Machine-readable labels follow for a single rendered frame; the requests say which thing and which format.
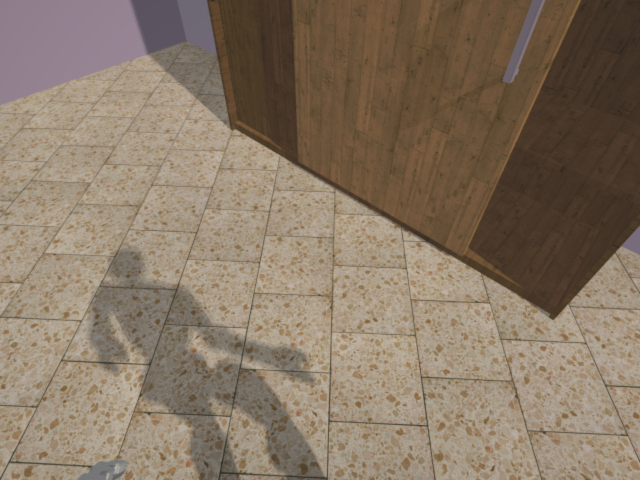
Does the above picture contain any left robot hand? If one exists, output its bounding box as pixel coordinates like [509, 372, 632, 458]
[77, 460, 127, 480]

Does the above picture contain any wardrobe door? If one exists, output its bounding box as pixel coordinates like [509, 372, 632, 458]
[292, 0, 581, 256]
[219, 0, 298, 153]

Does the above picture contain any handle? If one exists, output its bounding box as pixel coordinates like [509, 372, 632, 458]
[502, 0, 545, 84]

